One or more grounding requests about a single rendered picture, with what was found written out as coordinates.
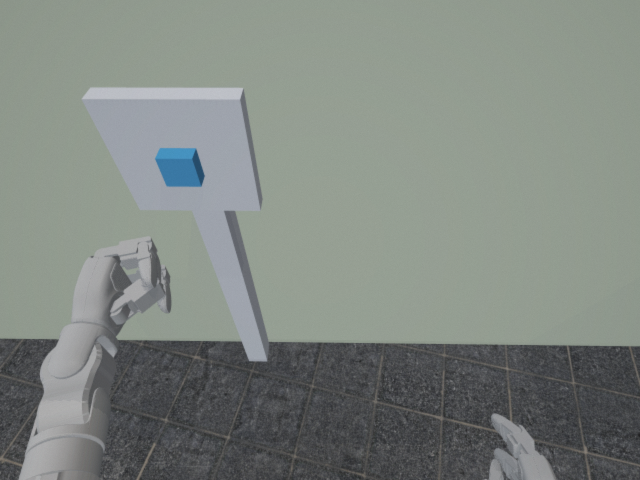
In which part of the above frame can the robot right hand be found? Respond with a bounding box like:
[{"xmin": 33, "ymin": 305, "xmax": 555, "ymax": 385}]
[{"xmin": 484, "ymin": 413, "xmax": 557, "ymax": 480}]

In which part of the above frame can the panel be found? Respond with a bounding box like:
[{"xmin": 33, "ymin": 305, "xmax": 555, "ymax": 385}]
[{"xmin": 82, "ymin": 87, "xmax": 269, "ymax": 361}]

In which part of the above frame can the button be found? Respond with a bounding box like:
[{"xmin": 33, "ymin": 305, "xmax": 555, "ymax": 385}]
[{"xmin": 155, "ymin": 148, "xmax": 205, "ymax": 187}]

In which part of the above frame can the left robot forearm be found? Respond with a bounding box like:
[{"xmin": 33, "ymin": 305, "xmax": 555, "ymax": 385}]
[{"xmin": 18, "ymin": 322, "xmax": 120, "ymax": 480}]

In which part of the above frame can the robot left hand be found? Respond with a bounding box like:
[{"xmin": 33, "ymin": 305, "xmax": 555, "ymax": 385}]
[{"xmin": 71, "ymin": 236, "xmax": 171, "ymax": 337}]

